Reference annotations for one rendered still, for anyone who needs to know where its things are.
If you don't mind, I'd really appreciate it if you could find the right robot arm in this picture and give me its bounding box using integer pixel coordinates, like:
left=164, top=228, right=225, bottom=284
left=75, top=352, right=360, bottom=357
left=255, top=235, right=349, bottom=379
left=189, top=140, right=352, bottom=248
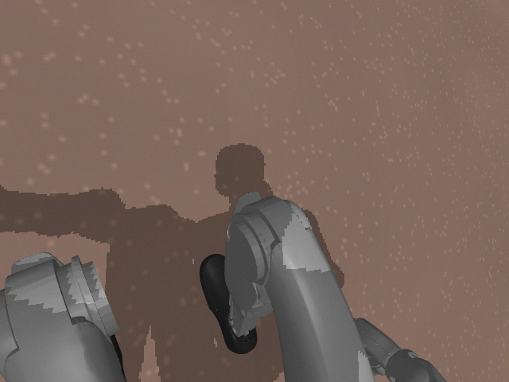
left=385, top=349, right=447, bottom=382

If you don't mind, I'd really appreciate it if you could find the right robot hand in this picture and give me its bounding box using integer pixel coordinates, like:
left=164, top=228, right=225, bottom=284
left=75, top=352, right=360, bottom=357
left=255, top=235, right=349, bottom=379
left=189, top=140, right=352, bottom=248
left=354, top=318, right=401, bottom=376

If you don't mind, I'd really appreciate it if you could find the right robot foot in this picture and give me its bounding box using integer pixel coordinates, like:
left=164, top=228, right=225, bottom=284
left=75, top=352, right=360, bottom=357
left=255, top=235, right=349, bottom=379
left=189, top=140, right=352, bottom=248
left=200, top=254, right=257, bottom=354

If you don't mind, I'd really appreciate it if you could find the left robot foot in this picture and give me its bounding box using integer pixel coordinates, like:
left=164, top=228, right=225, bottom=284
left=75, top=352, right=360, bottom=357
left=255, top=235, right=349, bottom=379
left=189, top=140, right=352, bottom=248
left=110, top=334, right=126, bottom=380

